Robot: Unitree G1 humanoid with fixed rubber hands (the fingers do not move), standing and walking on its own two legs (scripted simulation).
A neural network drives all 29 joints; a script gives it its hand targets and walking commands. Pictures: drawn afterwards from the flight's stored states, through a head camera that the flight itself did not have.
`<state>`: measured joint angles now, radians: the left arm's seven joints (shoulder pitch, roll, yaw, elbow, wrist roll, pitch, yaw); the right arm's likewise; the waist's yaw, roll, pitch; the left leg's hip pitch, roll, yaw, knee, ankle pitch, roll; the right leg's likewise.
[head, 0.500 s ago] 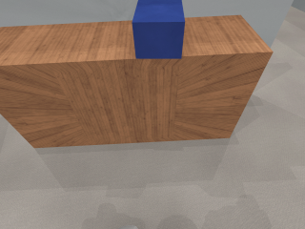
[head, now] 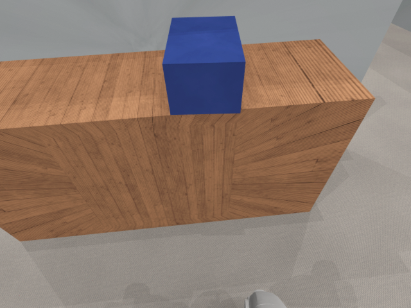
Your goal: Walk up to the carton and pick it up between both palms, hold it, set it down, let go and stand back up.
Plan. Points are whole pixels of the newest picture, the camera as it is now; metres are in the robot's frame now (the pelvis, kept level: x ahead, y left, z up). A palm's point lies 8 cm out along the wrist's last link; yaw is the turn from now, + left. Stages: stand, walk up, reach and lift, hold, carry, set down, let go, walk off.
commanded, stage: walk up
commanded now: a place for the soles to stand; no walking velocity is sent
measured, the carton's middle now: (204, 62) +0.81 +0.00 +0.07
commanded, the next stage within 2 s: none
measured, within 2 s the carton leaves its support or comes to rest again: neither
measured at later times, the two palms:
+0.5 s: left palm out of the picture +0.12 +0.25 -0.13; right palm (300, 224) +0.32 -0.23 -0.12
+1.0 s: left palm (107, 233) +0.30 +0.25 -0.09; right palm (321, 223) +0.32 -0.28 -0.12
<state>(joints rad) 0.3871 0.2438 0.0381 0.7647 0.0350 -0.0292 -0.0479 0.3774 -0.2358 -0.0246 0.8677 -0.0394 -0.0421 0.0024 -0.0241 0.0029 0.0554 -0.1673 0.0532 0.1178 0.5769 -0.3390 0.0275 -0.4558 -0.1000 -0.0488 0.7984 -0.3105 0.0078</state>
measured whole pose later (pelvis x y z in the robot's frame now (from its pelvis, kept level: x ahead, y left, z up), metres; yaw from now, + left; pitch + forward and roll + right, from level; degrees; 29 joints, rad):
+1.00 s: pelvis +0.21 -0.01 +0.00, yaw +3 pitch -2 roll +2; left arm 0.28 0.26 0.00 0.63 0.01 0.00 0.01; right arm 0.22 -0.30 -0.04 0.74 -0.01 0.05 0.00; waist 0.00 0.02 0.09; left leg -0.36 0.01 0.03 0.82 -0.49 -0.01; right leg -0.31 -0.05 -0.02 0.66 -0.31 -0.01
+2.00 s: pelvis +0.28 -0.07 -0.01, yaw +0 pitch -3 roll +1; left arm 0.34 0.26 0.02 0.69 0.04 -0.01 -0.02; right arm 0.46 -0.31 -0.03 0.81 -0.02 0.04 -0.01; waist -0.03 0.03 0.08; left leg -0.26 0.08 -0.02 0.91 -0.57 0.00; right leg -0.38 -0.04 -0.06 0.70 -0.27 -0.02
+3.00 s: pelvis +0.31 -0.05 +0.00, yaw +1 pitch -2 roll +0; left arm 0.34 0.28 0.00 0.69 0.00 0.00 -0.01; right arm 0.26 -0.28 0.01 0.76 0.01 0.03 0.03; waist 0.00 0.00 0.05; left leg -0.26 0.02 0.07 0.56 -0.27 0.01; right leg -0.29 -0.05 -0.03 0.55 -0.24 0.02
